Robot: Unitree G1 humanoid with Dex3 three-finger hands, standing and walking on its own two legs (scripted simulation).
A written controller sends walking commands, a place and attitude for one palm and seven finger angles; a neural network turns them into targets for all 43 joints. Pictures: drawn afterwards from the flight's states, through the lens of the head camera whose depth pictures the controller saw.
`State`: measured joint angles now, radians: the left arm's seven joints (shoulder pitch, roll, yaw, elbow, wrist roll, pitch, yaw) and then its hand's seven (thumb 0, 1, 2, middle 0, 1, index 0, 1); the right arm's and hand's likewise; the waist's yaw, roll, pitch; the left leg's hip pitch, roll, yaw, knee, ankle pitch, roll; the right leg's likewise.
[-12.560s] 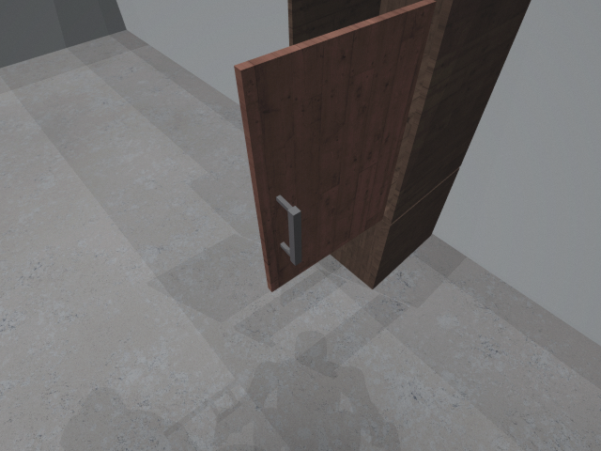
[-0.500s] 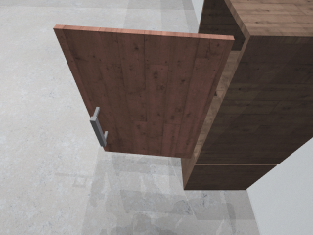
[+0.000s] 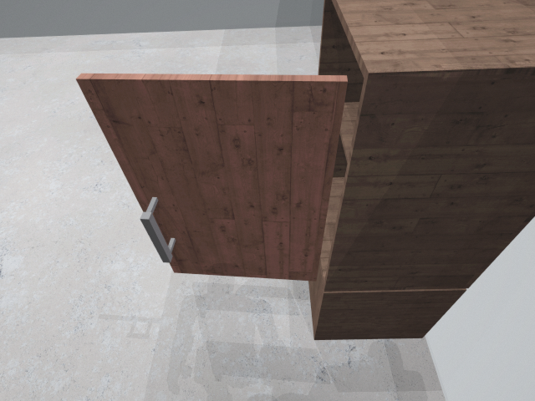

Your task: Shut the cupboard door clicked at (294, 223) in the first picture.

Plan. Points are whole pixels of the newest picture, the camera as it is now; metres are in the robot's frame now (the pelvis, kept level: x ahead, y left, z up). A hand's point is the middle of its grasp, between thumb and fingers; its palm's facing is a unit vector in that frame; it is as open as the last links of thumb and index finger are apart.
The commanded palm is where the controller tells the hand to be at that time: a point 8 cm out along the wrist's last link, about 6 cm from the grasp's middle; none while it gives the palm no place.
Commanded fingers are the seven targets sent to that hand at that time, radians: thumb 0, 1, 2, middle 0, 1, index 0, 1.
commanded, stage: come to a stop and stand still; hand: left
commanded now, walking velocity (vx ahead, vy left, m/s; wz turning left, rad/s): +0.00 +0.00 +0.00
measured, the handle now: (160, 231) +0.47 +0.27 -0.10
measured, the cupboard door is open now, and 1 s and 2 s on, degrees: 85 85 85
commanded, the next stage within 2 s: look again from close up in 0.28 s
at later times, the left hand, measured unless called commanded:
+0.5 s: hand out of the picture +0.01 +0.17 -0.17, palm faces +0.03 -0.98 -0.19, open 7.3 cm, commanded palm none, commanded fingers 0.00 0.90 0.90 -0.20 -0.30 -0.20 -0.30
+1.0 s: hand out of the picture +0.02 +0.19 -0.17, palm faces +0.03 -0.98 -0.20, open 7.3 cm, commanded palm +0.11 +0.24 -0.08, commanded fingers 0.00 0.90 0.90 -0.22 -0.32 -0.22 -0.32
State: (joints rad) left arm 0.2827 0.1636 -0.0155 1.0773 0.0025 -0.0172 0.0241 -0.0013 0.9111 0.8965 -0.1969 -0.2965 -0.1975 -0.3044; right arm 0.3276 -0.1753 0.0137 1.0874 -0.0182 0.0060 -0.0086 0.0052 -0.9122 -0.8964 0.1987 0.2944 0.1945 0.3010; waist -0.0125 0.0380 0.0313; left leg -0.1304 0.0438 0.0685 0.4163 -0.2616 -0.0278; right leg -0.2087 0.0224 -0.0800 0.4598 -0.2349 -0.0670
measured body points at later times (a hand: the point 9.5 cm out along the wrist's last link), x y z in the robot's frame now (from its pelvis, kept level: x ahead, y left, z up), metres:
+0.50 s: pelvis +0.02 +0.00 +0.00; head +0.03 +0.00 +0.45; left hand +0.01 +0.22 -0.16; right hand +0.00 -0.20 -0.17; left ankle -0.02 +0.14 -0.74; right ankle +0.01 -0.07 -0.74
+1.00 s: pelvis +0.02 +0.02 +0.00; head +0.04 +0.02 +0.45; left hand +0.02 +0.24 -0.16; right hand +0.01 -0.19 -0.16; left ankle -0.02 +0.14 -0.74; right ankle +0.01 -0.07 -0.74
